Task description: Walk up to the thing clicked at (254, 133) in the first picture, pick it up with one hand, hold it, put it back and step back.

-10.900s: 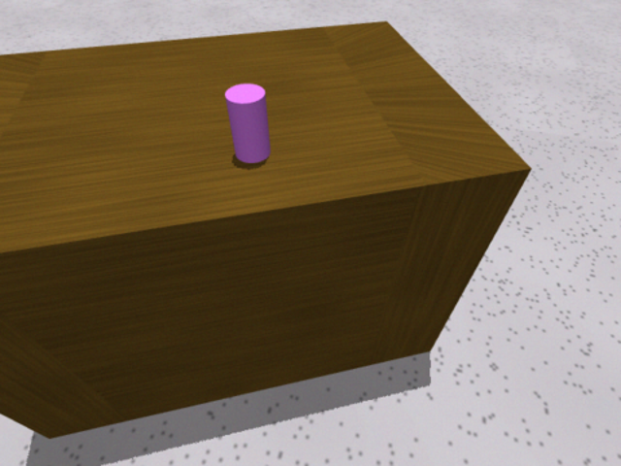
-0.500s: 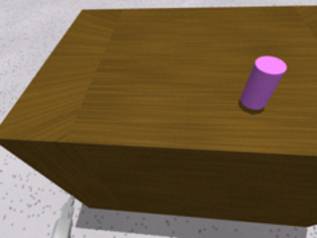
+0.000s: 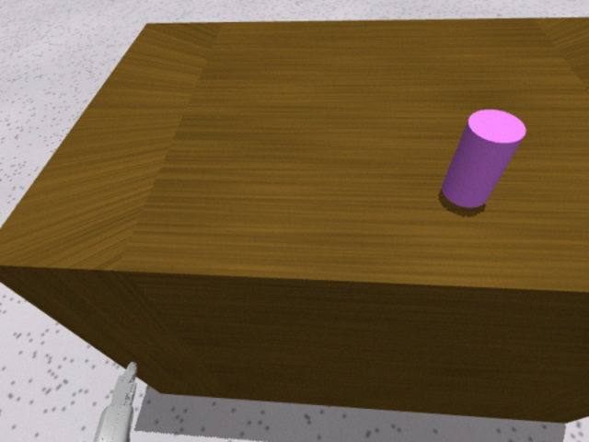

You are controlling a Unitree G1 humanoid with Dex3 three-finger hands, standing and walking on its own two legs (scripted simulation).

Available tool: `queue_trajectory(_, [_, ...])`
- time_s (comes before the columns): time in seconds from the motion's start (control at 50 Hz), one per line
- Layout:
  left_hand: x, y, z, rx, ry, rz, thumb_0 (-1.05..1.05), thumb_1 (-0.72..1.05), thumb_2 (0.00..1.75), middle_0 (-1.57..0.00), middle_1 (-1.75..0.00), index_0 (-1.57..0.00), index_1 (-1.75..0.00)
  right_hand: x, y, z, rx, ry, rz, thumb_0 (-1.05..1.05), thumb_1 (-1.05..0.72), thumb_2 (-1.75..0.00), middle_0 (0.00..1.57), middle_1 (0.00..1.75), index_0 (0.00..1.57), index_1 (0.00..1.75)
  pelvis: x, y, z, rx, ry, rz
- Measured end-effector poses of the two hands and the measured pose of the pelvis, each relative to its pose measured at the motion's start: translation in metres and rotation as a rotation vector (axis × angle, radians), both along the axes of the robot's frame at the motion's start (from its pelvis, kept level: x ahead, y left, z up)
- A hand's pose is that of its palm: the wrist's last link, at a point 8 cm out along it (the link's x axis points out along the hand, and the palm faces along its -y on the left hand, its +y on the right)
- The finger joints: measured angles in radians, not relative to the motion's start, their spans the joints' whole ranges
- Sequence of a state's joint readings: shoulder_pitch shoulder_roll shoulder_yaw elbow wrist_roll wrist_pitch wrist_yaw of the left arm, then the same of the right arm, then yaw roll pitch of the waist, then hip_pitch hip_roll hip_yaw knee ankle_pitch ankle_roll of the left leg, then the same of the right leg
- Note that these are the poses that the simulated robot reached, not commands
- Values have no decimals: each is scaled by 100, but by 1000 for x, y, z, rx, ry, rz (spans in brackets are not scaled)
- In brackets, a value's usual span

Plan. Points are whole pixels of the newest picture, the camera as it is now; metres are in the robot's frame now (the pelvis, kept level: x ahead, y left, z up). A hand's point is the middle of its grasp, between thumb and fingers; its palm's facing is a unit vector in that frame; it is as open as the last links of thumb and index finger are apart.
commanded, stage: go down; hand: right
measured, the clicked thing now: (479, 161) +0.50 -0.23 +0.10
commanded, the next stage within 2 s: approach in 0.02 s
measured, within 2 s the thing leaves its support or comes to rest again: neither
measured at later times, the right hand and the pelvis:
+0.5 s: hand out of the picture +0.41 -0.37 +0.16, palm faces +0.18 +0.98 +0.02, open 17.7 cm; pelvis -0.01 +0.01 -0.01, yaw +0 degrees
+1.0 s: hand (511, 176) +0.47 -0.27 +0.10, palm faces +0.19 +0.98 +0.03, open 17.5 cm; pelvis -0.01 +0.00 -0.03, yaw +2 degrees
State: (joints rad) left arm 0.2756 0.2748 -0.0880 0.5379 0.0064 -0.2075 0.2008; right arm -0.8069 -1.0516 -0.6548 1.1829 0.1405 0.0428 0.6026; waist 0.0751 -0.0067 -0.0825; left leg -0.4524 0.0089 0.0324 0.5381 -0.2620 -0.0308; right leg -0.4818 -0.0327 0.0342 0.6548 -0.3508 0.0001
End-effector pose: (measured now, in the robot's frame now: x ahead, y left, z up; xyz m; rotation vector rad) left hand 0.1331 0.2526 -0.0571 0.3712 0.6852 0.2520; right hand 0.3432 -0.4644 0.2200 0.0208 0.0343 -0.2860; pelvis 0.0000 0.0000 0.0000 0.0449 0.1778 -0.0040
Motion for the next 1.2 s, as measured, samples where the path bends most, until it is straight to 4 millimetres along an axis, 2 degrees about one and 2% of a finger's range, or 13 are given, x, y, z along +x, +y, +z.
queue_trajectory(0.14, [0, 2, 3, 4, -5, -4, -1, -54, 6, -6, -5, -5, -5, 0, 1, -5, 4, 5, -3, -2, 60, -7, 4, 6, 4, 6, 0, 2, 0, -1, 1, 2])
queue_trajectory(0.34, [-6, 2, -10, 0, 45, -4, -1, -55, 6, -6, -5, -5, -6, 5, 8, -14, -10, 31, 6, -2, 60, -6, 3, 5, 3, 5, -5, 3, -2, -1, 14, -3])
queue_trajectory(0.42, [-1, 2, -3, 2, -2, -23, -1, -55, 6, -6, -5, -5, -6, 17, 25, -34, -5, 49, 52, -2, 60, -6, 3, 5, 3, 5, -7, 4, -4, -3, 20, -3])
queue_trajectory(0.5, [0, -1, 1, 1, -27, -42, -1, -55, 6, -6, -5, -5, -6, 35, 50, -61, 22, 51, 105, -2, 58, -6, 3, 5, 3, 5, -8, 5, -6, -5, 32, -1])
queue_trajectory(0.64, [-18, 7, -11, 2, 15, -8, -1, -53, 5, -7, -6, -6, -6, 69, 93, -114, 44, 59, 131, -2, 54, -7, 3, 5, 4, 5, -14, 6, -18, -1, 77, 13])
queue_trajectory(0.74, [-31, 17, -20, 15, 47, 36, -1, -53, 5, -7, -6, -7, -6, 93, 117, -132, 44, 9, 120, -2, 53, -7, 3, 5, 4, 5, -17, 5, -29, 1, 114, 29])
queue_trajectory(0.84, [-28, 17, -13, 2, 13, 39, -1, -53, 5, -7, -6, -7, -6, 101, 129, -128, 28, -17, 88, -2, 53, -7, 4, 5, 4, 5, -16, 4, -32, 0, 123, 37])
queue_trajectory(0.98, [-22, 10, -9, -51, -29, 24, -1, -53, 5, -7, -6, -7, -6, 100, 148, -123, 22, 3, 93, -2, 53, -7, 3, 5, 3, 5, -14, 4, -31, -2, 106, 31])
queue_trajectory(1.2, [-25, 6, -8, -89, -24, 16, -1, -52, 4, -7, -6, -7, -6, 100, 166, -119, 11, -6, 78, -2, 53, -7, 3, 5, 3, 5, -16, 4, -31, -11, 89, 31])
